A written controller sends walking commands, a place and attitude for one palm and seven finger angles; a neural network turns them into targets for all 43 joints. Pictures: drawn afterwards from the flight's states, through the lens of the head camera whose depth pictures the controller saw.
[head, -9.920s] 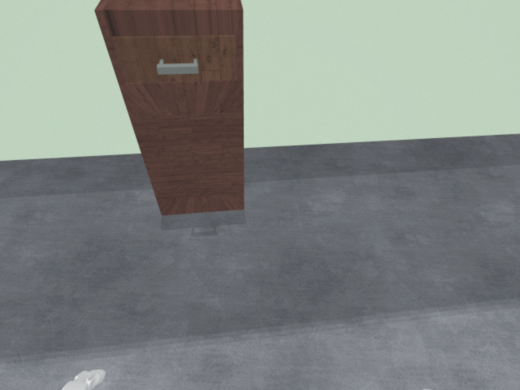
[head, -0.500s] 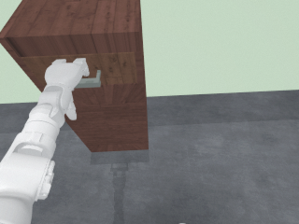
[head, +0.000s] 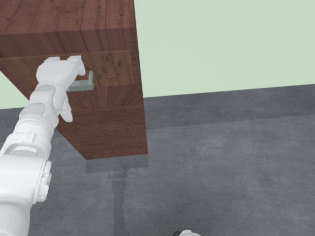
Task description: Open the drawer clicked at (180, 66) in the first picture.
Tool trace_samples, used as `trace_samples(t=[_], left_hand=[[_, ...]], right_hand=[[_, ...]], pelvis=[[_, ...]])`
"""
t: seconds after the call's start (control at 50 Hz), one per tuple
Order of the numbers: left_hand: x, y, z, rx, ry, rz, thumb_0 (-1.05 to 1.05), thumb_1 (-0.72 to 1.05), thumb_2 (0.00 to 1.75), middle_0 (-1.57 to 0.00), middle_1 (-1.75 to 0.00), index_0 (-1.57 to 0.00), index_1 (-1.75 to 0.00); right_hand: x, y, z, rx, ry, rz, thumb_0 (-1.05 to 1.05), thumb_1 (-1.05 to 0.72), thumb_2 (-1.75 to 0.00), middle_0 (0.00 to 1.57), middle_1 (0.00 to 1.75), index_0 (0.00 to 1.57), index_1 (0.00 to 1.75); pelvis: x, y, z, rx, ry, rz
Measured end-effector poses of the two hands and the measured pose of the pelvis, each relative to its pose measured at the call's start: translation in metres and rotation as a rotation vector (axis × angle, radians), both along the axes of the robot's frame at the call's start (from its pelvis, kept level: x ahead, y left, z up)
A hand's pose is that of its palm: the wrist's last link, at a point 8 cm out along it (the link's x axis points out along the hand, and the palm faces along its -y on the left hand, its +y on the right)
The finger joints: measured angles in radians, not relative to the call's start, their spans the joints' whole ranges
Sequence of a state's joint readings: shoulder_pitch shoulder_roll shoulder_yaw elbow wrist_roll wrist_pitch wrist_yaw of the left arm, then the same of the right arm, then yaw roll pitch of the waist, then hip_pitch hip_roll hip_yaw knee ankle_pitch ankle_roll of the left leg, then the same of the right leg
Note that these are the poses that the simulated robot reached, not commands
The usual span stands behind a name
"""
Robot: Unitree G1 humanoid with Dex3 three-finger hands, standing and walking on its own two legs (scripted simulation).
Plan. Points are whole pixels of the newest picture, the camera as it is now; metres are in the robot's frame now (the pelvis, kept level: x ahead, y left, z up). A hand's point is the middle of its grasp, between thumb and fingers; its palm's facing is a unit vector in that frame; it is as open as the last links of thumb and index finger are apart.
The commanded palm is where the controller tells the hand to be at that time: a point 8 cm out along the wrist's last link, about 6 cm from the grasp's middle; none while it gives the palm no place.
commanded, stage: move the hooked fingers above the handle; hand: left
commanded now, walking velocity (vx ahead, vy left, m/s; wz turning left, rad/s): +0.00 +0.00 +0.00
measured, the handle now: (73, 80) +0.56 +0.23 +0.02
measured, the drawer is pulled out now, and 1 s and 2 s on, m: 0.00 0.00 0.00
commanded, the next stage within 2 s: none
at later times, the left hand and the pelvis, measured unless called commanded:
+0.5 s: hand (79, 77) +0.52 +0.19 +0.07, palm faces +0.00 -0.08 -1.00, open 13.8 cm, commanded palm +0.49 +0.23 +0.13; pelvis +0.01 +0.01 +0.00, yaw +0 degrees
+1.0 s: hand (79, 78) +0.51 +0.18 +0.08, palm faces +0.01 -0.06 -1.00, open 13.8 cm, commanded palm +0.50 +0.23 +0.13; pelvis -0.01 +0.00 +0.00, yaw +2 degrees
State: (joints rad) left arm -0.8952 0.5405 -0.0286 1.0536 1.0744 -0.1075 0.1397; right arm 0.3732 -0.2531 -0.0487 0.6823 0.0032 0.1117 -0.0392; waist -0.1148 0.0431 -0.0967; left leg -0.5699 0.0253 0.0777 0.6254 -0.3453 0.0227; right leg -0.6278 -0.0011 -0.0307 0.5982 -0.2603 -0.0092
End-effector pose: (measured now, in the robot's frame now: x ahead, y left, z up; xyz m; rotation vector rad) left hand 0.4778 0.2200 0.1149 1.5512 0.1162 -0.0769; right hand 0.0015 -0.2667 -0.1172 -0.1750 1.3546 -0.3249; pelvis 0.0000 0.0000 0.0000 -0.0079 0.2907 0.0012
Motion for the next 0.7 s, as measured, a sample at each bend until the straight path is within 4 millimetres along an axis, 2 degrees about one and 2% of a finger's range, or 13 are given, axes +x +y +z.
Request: trace_samples(t=[0.08, 0.16, 0.26, 0.3, 0.36, 0.44, 0.54, 0.6, 0.7], left_hand=[[-0.003, -0.003, 0.010, -0.018, -0.097, -0.067, 0.00, -0.48, 0.30, -0.32, -1.20, -0.33, -1.21], [0.002, 0.010, 0.019, 0.000, -0.167, 0.004, 0.00, -0.48, 0.30, -0.32, -1.20, -0.33, -1.20], [0.008, 0.022, 0.015, 0.058, -0.097, 0.116, 0.00, -0.48, 0.30, -0.32, -1.20, -0.32, -1.20], [0.009, 0.018, 0.010, 0.051, -0.047, 0.109, 0.00, -0.48, 0.30, -0.32, -1.20, -0.32, -1.20], [0.010, 0.000, 0.004, 0.005, 0.001, 0.033, 0.00, -0.48, 0.30, -0.32, -1.20, -0.32, -1.20], [0.014, -0.026, 0.007, -0.059, -0.045, -0.094, 0.00, -0.48, 0.30, -0.32, -1.20, -0.32, -1.20], [0.019, -0.028, 0.013, -0.059, -0.157, -0.091, 0.00, -0.48, 0.30, -0.38, -1.24, -0.32, -1.20], [0.017, -0.014, 0.011, -0.008, -0.177, 0.005, 0.00, -0.48, 0.30, -0.40, -1.25, -0.32, -1.20], [0.003, 0.023, 0.013, 0.061, -0.111, 0.166, 0.00, -0.48, 0.30, -0.37, -1.23, -0.32, -1.20]], right_hand=[[0.005, -0.001, 0.000, -0.013, 0.002, 0.028, 0.01, -0.90, -0.90, 0.20, 0.30, 0.20, 0.30], [0.010, -0.001, -0.003, -0.008, -0.005, 0.046, 0.01, -0.90, -0.90, 0.20, 0.30, 0.20, 0.30], [0.012, 0.002, -0.005, 0.011, -0.006, 0.043, 0.01, -0.90, -0.90, 0.20, 0.30, 0.20, 0.30], [0.011, 0.004, -0.004, 0.014, 0.000, 0.039, 0.00, -0.90, -0.90, 0.20, 0.30, 0.20, 0.30], [0.009, 0.005, -0.002, 0.008, 0.010, 0.032, 0.00, -0.90, -0.90, 0.20, 0.30, 0.20, 0.30], [0.005, 0.006, 0.000, -0.008, 0.012, 0.018, 0.01, -0.90, -0.90, 0.20, 0.30, 0.20, 0.30], [0.001, 0.008, -0.005, 0.008, 0.016, 0.012, 0.00, -0.90, -0.90, 0.20, 0.30, 0.20, 0.30], [0.001, 0.011, -0.011, 0.039, 0.017, 0.011, 0.01, -0.90, -0.90, 0.20, 0.30, 0.20, 0.30], [0.008, 0.014, -0.014, 0.070, 0.009, 0.010, 0.01, -0.90, -0.90, 0.20, 0.30, 0.20, 0.30]], pelvis=[[0.000, 0.002, -0.002, -0.004, 0.002, 0.014], [-0.002, 0.005, -0.004, -0.005, 0.012, 0.021], [-0.003, 0.007, -0.004, -0.007, 0.022, 0.022], [-0.002, 0.008, -0.003, -0.008, 0.019, 0.022], [0.001, 0.009, -0.002, -0.009, 0.012, 0.024], [0.004, 0.009, -0.003, -0.009, 0.010, 0.016], [0.005, 0.009, -0.005, -0.006, 0.024, 0.000], [0.004, 0.009, -0.005, -0.003, 0.029, -0.012], [0.003, 0.005, -0.001, 0.001, 0.015, -0.009]])
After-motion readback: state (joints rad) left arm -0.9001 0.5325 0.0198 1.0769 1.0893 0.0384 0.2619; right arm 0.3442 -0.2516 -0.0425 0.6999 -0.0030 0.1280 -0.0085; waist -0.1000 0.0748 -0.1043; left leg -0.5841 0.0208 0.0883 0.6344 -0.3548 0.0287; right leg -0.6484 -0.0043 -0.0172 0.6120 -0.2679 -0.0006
